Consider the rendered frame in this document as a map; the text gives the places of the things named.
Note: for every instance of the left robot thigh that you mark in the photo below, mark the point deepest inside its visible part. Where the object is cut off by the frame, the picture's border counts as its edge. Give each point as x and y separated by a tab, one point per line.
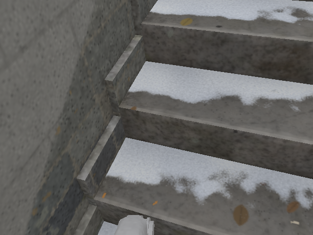
135	224

